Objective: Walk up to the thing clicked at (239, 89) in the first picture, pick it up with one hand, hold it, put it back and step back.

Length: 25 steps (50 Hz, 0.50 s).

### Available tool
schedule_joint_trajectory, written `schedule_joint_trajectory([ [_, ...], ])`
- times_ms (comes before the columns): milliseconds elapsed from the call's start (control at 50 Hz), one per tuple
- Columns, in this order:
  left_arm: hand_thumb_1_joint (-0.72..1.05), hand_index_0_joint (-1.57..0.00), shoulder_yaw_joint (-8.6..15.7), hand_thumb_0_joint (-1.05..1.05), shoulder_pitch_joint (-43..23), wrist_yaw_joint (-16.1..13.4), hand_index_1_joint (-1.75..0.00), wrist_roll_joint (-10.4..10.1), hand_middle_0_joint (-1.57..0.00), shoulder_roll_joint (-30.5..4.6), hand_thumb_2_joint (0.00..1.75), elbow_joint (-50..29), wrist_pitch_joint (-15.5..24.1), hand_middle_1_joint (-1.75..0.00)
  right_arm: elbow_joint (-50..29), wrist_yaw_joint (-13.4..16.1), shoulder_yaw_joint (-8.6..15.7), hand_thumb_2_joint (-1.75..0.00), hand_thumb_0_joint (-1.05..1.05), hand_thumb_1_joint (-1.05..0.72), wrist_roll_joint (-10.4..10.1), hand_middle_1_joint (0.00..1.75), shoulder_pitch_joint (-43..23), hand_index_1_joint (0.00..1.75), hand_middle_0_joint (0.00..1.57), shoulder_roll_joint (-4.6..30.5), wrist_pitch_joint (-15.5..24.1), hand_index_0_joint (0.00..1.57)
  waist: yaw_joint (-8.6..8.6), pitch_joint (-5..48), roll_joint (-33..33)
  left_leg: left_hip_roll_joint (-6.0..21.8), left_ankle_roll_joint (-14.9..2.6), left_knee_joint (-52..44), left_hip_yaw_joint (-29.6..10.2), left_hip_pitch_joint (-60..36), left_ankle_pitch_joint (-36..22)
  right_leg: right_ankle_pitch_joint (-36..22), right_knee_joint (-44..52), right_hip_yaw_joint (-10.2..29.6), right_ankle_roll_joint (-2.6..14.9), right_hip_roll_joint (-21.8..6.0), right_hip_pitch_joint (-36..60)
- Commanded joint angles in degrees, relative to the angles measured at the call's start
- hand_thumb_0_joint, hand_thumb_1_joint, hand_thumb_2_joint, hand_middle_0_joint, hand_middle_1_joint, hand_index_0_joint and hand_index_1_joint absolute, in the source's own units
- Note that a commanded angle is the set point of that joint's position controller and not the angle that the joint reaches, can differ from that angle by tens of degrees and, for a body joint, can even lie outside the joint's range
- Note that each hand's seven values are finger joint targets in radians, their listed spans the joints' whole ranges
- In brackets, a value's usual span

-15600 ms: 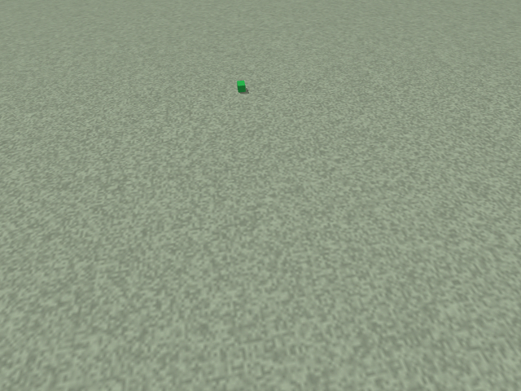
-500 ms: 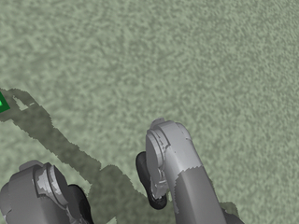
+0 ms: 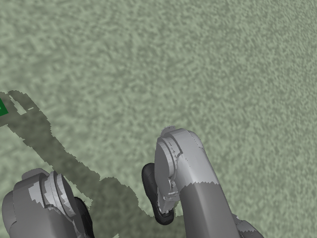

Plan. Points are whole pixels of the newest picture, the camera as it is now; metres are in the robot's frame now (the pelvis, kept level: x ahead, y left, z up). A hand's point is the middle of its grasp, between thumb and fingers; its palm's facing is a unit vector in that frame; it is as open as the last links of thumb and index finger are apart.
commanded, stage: rest palm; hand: left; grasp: from above
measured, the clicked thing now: out of the picture +0.51 +0.32 -0.29
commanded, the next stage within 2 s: close in 1.38 s
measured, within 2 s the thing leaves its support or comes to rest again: neither
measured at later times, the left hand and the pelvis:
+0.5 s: hand out of the picture +0.50 +0.31 -0.24, palm faces -0.40 -0.20 -0.90, open 14.4 cm; pelvis +0.00 +0.00 -0.01, yaw -3 degrees
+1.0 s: hand out of the picture +0.49 +0.30 -0.26, palm faces -0.41 -0.20 -0.89, open 14.3 cm; pelvis +0.00 +0.01 -0.01, yaw -4 degrees
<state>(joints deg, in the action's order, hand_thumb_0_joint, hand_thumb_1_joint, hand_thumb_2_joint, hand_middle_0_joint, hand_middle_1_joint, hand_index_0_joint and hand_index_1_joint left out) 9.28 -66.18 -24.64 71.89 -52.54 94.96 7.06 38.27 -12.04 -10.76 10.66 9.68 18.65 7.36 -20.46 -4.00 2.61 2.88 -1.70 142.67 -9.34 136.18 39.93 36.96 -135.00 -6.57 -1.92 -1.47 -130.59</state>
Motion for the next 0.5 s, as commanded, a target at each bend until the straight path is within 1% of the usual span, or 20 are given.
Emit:
schedule_joint_trajectory([
  [0, -0.61, -0.04, 0.10, 0.00, -17.68, -3.19, -0.98, 0.07, -0.08, -13.64, 1.08, -3.05, -0.14, -0.94, 0.44, 0.78, 4.04, -0.90, 0.00, -0.89, 0.44, 0.30, 13.39, 0.30, 0.20, 17.02, 0.41, 0.20, -3.68, 34.82, -20.57, -1.25, -0.06, -13.35, 4.09, -26.99, -10.09, -11.43, 11.55, -5.24, 3.36, 3.54, 18.85],
  [60, -0.61, -0.05, 0.98, 0.00, -18.67, -4.55, -0.97, 0.06, -0.09, -16.81, 1.07, -2.03, 0.39, -0.93, 0.11, 0.89, 2.89, -0.90, 0.00, -0.89, 0.89, 0.30, 13.88, 0.30, 0.20, 17.99, 1.66, 0.20, -4.44, 33.23, -20.51, -1.32, -0.36, -12.67, 4.26, -25.45, -9.34, -11.10, 12.01, -5.27, 2.89, 3.47, 20.09],
  [100, -0.61, -0.05, -1.56, 0.00, -19.15, -5.02, -0.98, 0.23, -0.09, -14.76, 1.07, -2.43, 0.78, -0.94, -0.05, 0.83, 2.40, -0.90, 0.00, -0.89, 1.07, 0.30, 12.77, 0.30, 0.20, 17.43, 2.40, 0.20, -4.01, 35.38, -24.02, -0.95, 0.49, -13.12, 3.71, -29.11, -10.43, -11.65, 11.01, -5.86, 3.39, 3.77, 19.19],
  [120, -0.60, -0.05, -1.20, 0.00, -19.73, -5.32, -0.97, -0.03, -0.09, -15.55, 1.06, -1.45, 0.89, -0.93, -0.01, 0.66, 2.09, -0.90, 0.00, -0.89, 1.42, 0.30, 12.98, 0.30, 0.20, 17.81, 2.89, 0.20, -5.02, 34.47, -24.06, -0.75, 0.42, -12.42, 3.40, -29.21, -10.41, -11.96, 10.72, -6.34, 3.11, 3.67, 18.67],
  [140, -0.60, -0.05, 0.65, 0.00, -19.48, -5.78, -0.96, -0.21, -0.09, -18.17, 1.05, -2.14, 0.99, -0.92, 0.32, 0.72, 1.74, -0.90, 0.00, -0.89, 1.48, 0.30, 13.82, 0.30, 0.20, 18.59, 3.06, 0.20, -4.91, 35.57, -23.87, -0.64, 0.68, -12.78, 2.81, -30.50, -11.53, -12.68, 10.49, -6.69, 3.05, 3.58, 19.70],
  [160, -0.61, -0.05, -0.19, 0.00, -19.26, -6.03, -0.97, -0.21, -0.09, -18.15, 1.05, -2.79, 1.12, -0.93, -0.01, 0.77, 1.81, -0.90, 0.00, -0.89, 1.25, 0.30, 13.07, 0.30, 0.20, 18.57, 3.16, 0.20, -4.09, 36.47, -25.02, -0.60, 0.77, -12.60, 2.95, -30.41, -11.71, -12.89, 10.15, -6.51, 3.31, 3.85, 19.96],
  [180, -0.60, -0.06, -0.38, 0.00, -19.35, -6.35, -0.97, 0.31, -0.09, -18.51, 1.04, -2.76, 1.11, -0.93, -0.03, 0.61, 1.48, -0.90, 0.00, -0.89, 1.79, 0.30, 13.04, 0.30, 0.20, 18.44, 3.37, 0.20, -4.74, 36.57, -26.02, -0.55, 0.74, -12.00, 3.26, -31.09, -12.49, -13.89, 10.20, -6.45, 3.17, 3.86, 20.90],
  [200, -0.59, -0.07, 0.64, 0.00, -19.56, -7.03, -0.96, 0.24, -0.11, -20.42, 1.04, -3.31, 1.11, -0.92, 0.25, 0.59, 1.10, -0.90, 0.00, -0.89, 1.95, 0.30, 13.26, 0.30, 0.20, 18.61, 3.36, 0.20, -4.22, 37.12, -25.95, -0.38, 0.67, -11.78, 3.24, -30.39, -12.74, -14.17, 10.40, -6.52, 3.04, 4.06, 22.04],
  [220, -0.59, -0.06, 0.04, 0.00, -18.34, -7.38, -0.95, 0.27, -0.10, -19.06, 1.04, -1.84, 0.85, -0.91, -0.17, 0.31, 0.80, -0.90, 0.00, -0.90, 2.14, 0.30, 13.23, 0.30, 0.20, 18.69, 3.66, 0.20, -4.82, 35.35, -25.78, -0.45, 0.73, -11.69, 3.20, -29.89, -12.82, -14.44, 9.87, -6.64, 3.09, 3.98, 21.46],
  [260, -0.60, -0.05, 1.44, 0.00, -17.58, -8.39, -0.97, -0.24, -0.10, -20.99, 1.06, -3.21, 0.76, -0.92, 0.00, 0.20, 0.66, -0.90, 0.00, -0.90, 2.36, 0.30, 12.94, 0.30, 0.20, 18.86, 3.78, 0.20, -3.94, 36.47, -27.09, -0.30, 0.92, -11.99, 3.02, -30.16, -13.62, -15.05, 10.06, -6.85, 3.18, 4.32, 22.64],
  [280, -0.61, -0.05, 0.73, 0.00, -17.62, -8.49, -0.96, 0.12, -0.10, -20.28, 1.06, -3.69, 0.49, -0.91, -0.53, 0.09, 0.46, -0.90, 0.00, -0.90, 2.42, 0.30, 12.44, 0.30, 0.20, 18.95, 3.98, 0.20, -3.61, 37.61, -28.18, -0.22, 1.12, -11.89, 2.90, -31.62, -15.19, -16.21, 9.57, -7.05, 3.27, 4.24, 22.09],
  [320, -0.61, -0.05, 0.26, 0.00, -18.03, -8.83, -0.97, -0.25, -0.09, -19.40, 1.05, -3.05, -0.05, -0.93, -0.38, -0.44, 0.22, -0.90, 0.00, -0.90, 2.72, 0.30, 12.31, 0.30, 0.20, 19.16, 4.24, 0.20, -5.04, 36.49, -28.28, 0.01, 1.14, -11.13, 2.61, -31.95, -16.62, -17.79, 9.31, -7.26, 3.02, 4.38, 22.33],
  [340, -0.61, -0.05, 1.50, 0.00, -17.23, -9.21, -0.97, -0.62, -0.09, -21.00, 1.05, -1.46, -0.33, -0.93, 0.27, -0.55, 0.08, -0.90, 0.00, -0.90, 2.78, 0.30, 12.69, 0.30, 0.20, 19.56, 4.41, 0.20, -5.01, 35.35, -27.30, 0.12, 1.01, -10.70, 2.44, -30.77, -15.99, -17.39, 9.19, -7.39, 2.92, 4.32, 22.34],
  [360, -0.61, -0.05, 0.47, 0.00, -17.22, -9.05, -0.97, -0.72, -0.09, -19.90, 1.05, -1.88, -0.50, -0.94, -0.46, -0.82, -0.16, -0.90, 0.00, -0.90, 2.78, 0.30, 12.17, 0.30, 0.20, 19.49, 4.48, 0.20, -5.27, 34.68, -27.14, 0.05, 0.86, -10.61, 2.70, -30.05, -16.42, -17.98, 9.48, -7.03, 2.90, 4.59, 23.21],
  [380, -0.61, -0.04, 2.45, 0.00, -16.82, -9.44, -0.97, -0.70, -0.09, -22.35, 1.06, -1.00, -0.66, -0.92, 0.39, -0.88, -0.34, -0.90, 0.00, -0.90, 2.99, 0.30, 12.78, 0.30, 0.20, 19.68, 4.60, 0.20, -5.23, 33.90, -26.39, 0.08, 0.80, -10.41, 2.48, -29.31, -15.78, -17.44, 9.53, -7.30, 2.77, 4.31, 23.00],
  [400, -0.60, -0.06, 1.14, 0.00, -16.55, -9.25, -0.97, -0.66, -0.09, -21.52, 1.06, -1.55, -0.70, -0.93, -0.59, -1.04, -0.39, -0.90, 0.00, -0.90, 2.84, 0.30, 11.84, 0.30, 0.20, 19.82, 4.71, 0.20, -4.68, 33.81, -26.96, 0.04, 0.80, -10.86, 2.55, -28.85, -15.03, -16.72, 9.76, -7.11, 2.96, 4.64, 23.26],
  [420, -0.61, -0.06, 2.79, 0.00, -15.46, -9.41, -0.98, -0.88, -0.10, -22.81, 1.08, -1.15, -0.90, -0.93, -0.11, -1.01, -0.31, -0.90, 0.00, -0.90, 3.06, 0.30, 12.30, 0.30, 0.20, 19.92, 4.63, 0.20, -4.43, 34.17, -26.83, 0.04, 0.78, -10.97, 2.52, -28.85, -15.14, -16.79, 9.95, -7.25, 2.93, 4.58, 24.01],
  [440, -0.61, -0.05, 1.76, 0.00, -16.03, -9.02, -0.97, -0.74, -0.10, -21.37, 1.07, -1.45, -1.06, -0.93, -0.53, -1.19, -0.29, -0.90, 0.00, -0.90, 2.90, 0.30, 12.35, 0.30, 0.20, 19.88, 4.74, 0.20, -5.11, 33.74, -27.51, 0.07, 0.96, -11.00, 2.36, -30.10, -16.03, -17.16, 9.63, -7.33, 2.95, 4.35, 23.13],
  [460, -0.61, -0.05, 2.76, 0.00, -15.83, -9.03, -0.97, -0.78, -0.08, -22.67, 1.05, -0.72, -1.08, -0.93, 0.04, -1.31, -0.58, -0.90, 0.00, -0.90, 3.21, 0.30, 12.52, 0.30, 0.20, 20.11, 4.84, 0.20, -5.42, 33.37, -27.59, 0.20, 1.15, -11.33, 1.78, -30.02, -15.56, -16.59, 9.13, -7.85, 3.01, 4.27, 22.52],
  [480, -0.61, -0.05, 0.85, 0.00, -16.13, -8.40, -0.98, -1.13, -0.08, -20.11, 1.04, -0.55, -1.06, -0.94, -0.84, -1.58, -0.47, -0.90, 0.00, -0.90, 3.17, 0.30, 11.75, 0.30, 0.20, 19.92, 5.00, 0.20, -6.23, 31.85, -27.13, 0.21, 1.03, -11.03, 1.63, -29.78, -14.99, -16.22, 9.18, -7.84, 2.97, 4.45, 21.76],
])
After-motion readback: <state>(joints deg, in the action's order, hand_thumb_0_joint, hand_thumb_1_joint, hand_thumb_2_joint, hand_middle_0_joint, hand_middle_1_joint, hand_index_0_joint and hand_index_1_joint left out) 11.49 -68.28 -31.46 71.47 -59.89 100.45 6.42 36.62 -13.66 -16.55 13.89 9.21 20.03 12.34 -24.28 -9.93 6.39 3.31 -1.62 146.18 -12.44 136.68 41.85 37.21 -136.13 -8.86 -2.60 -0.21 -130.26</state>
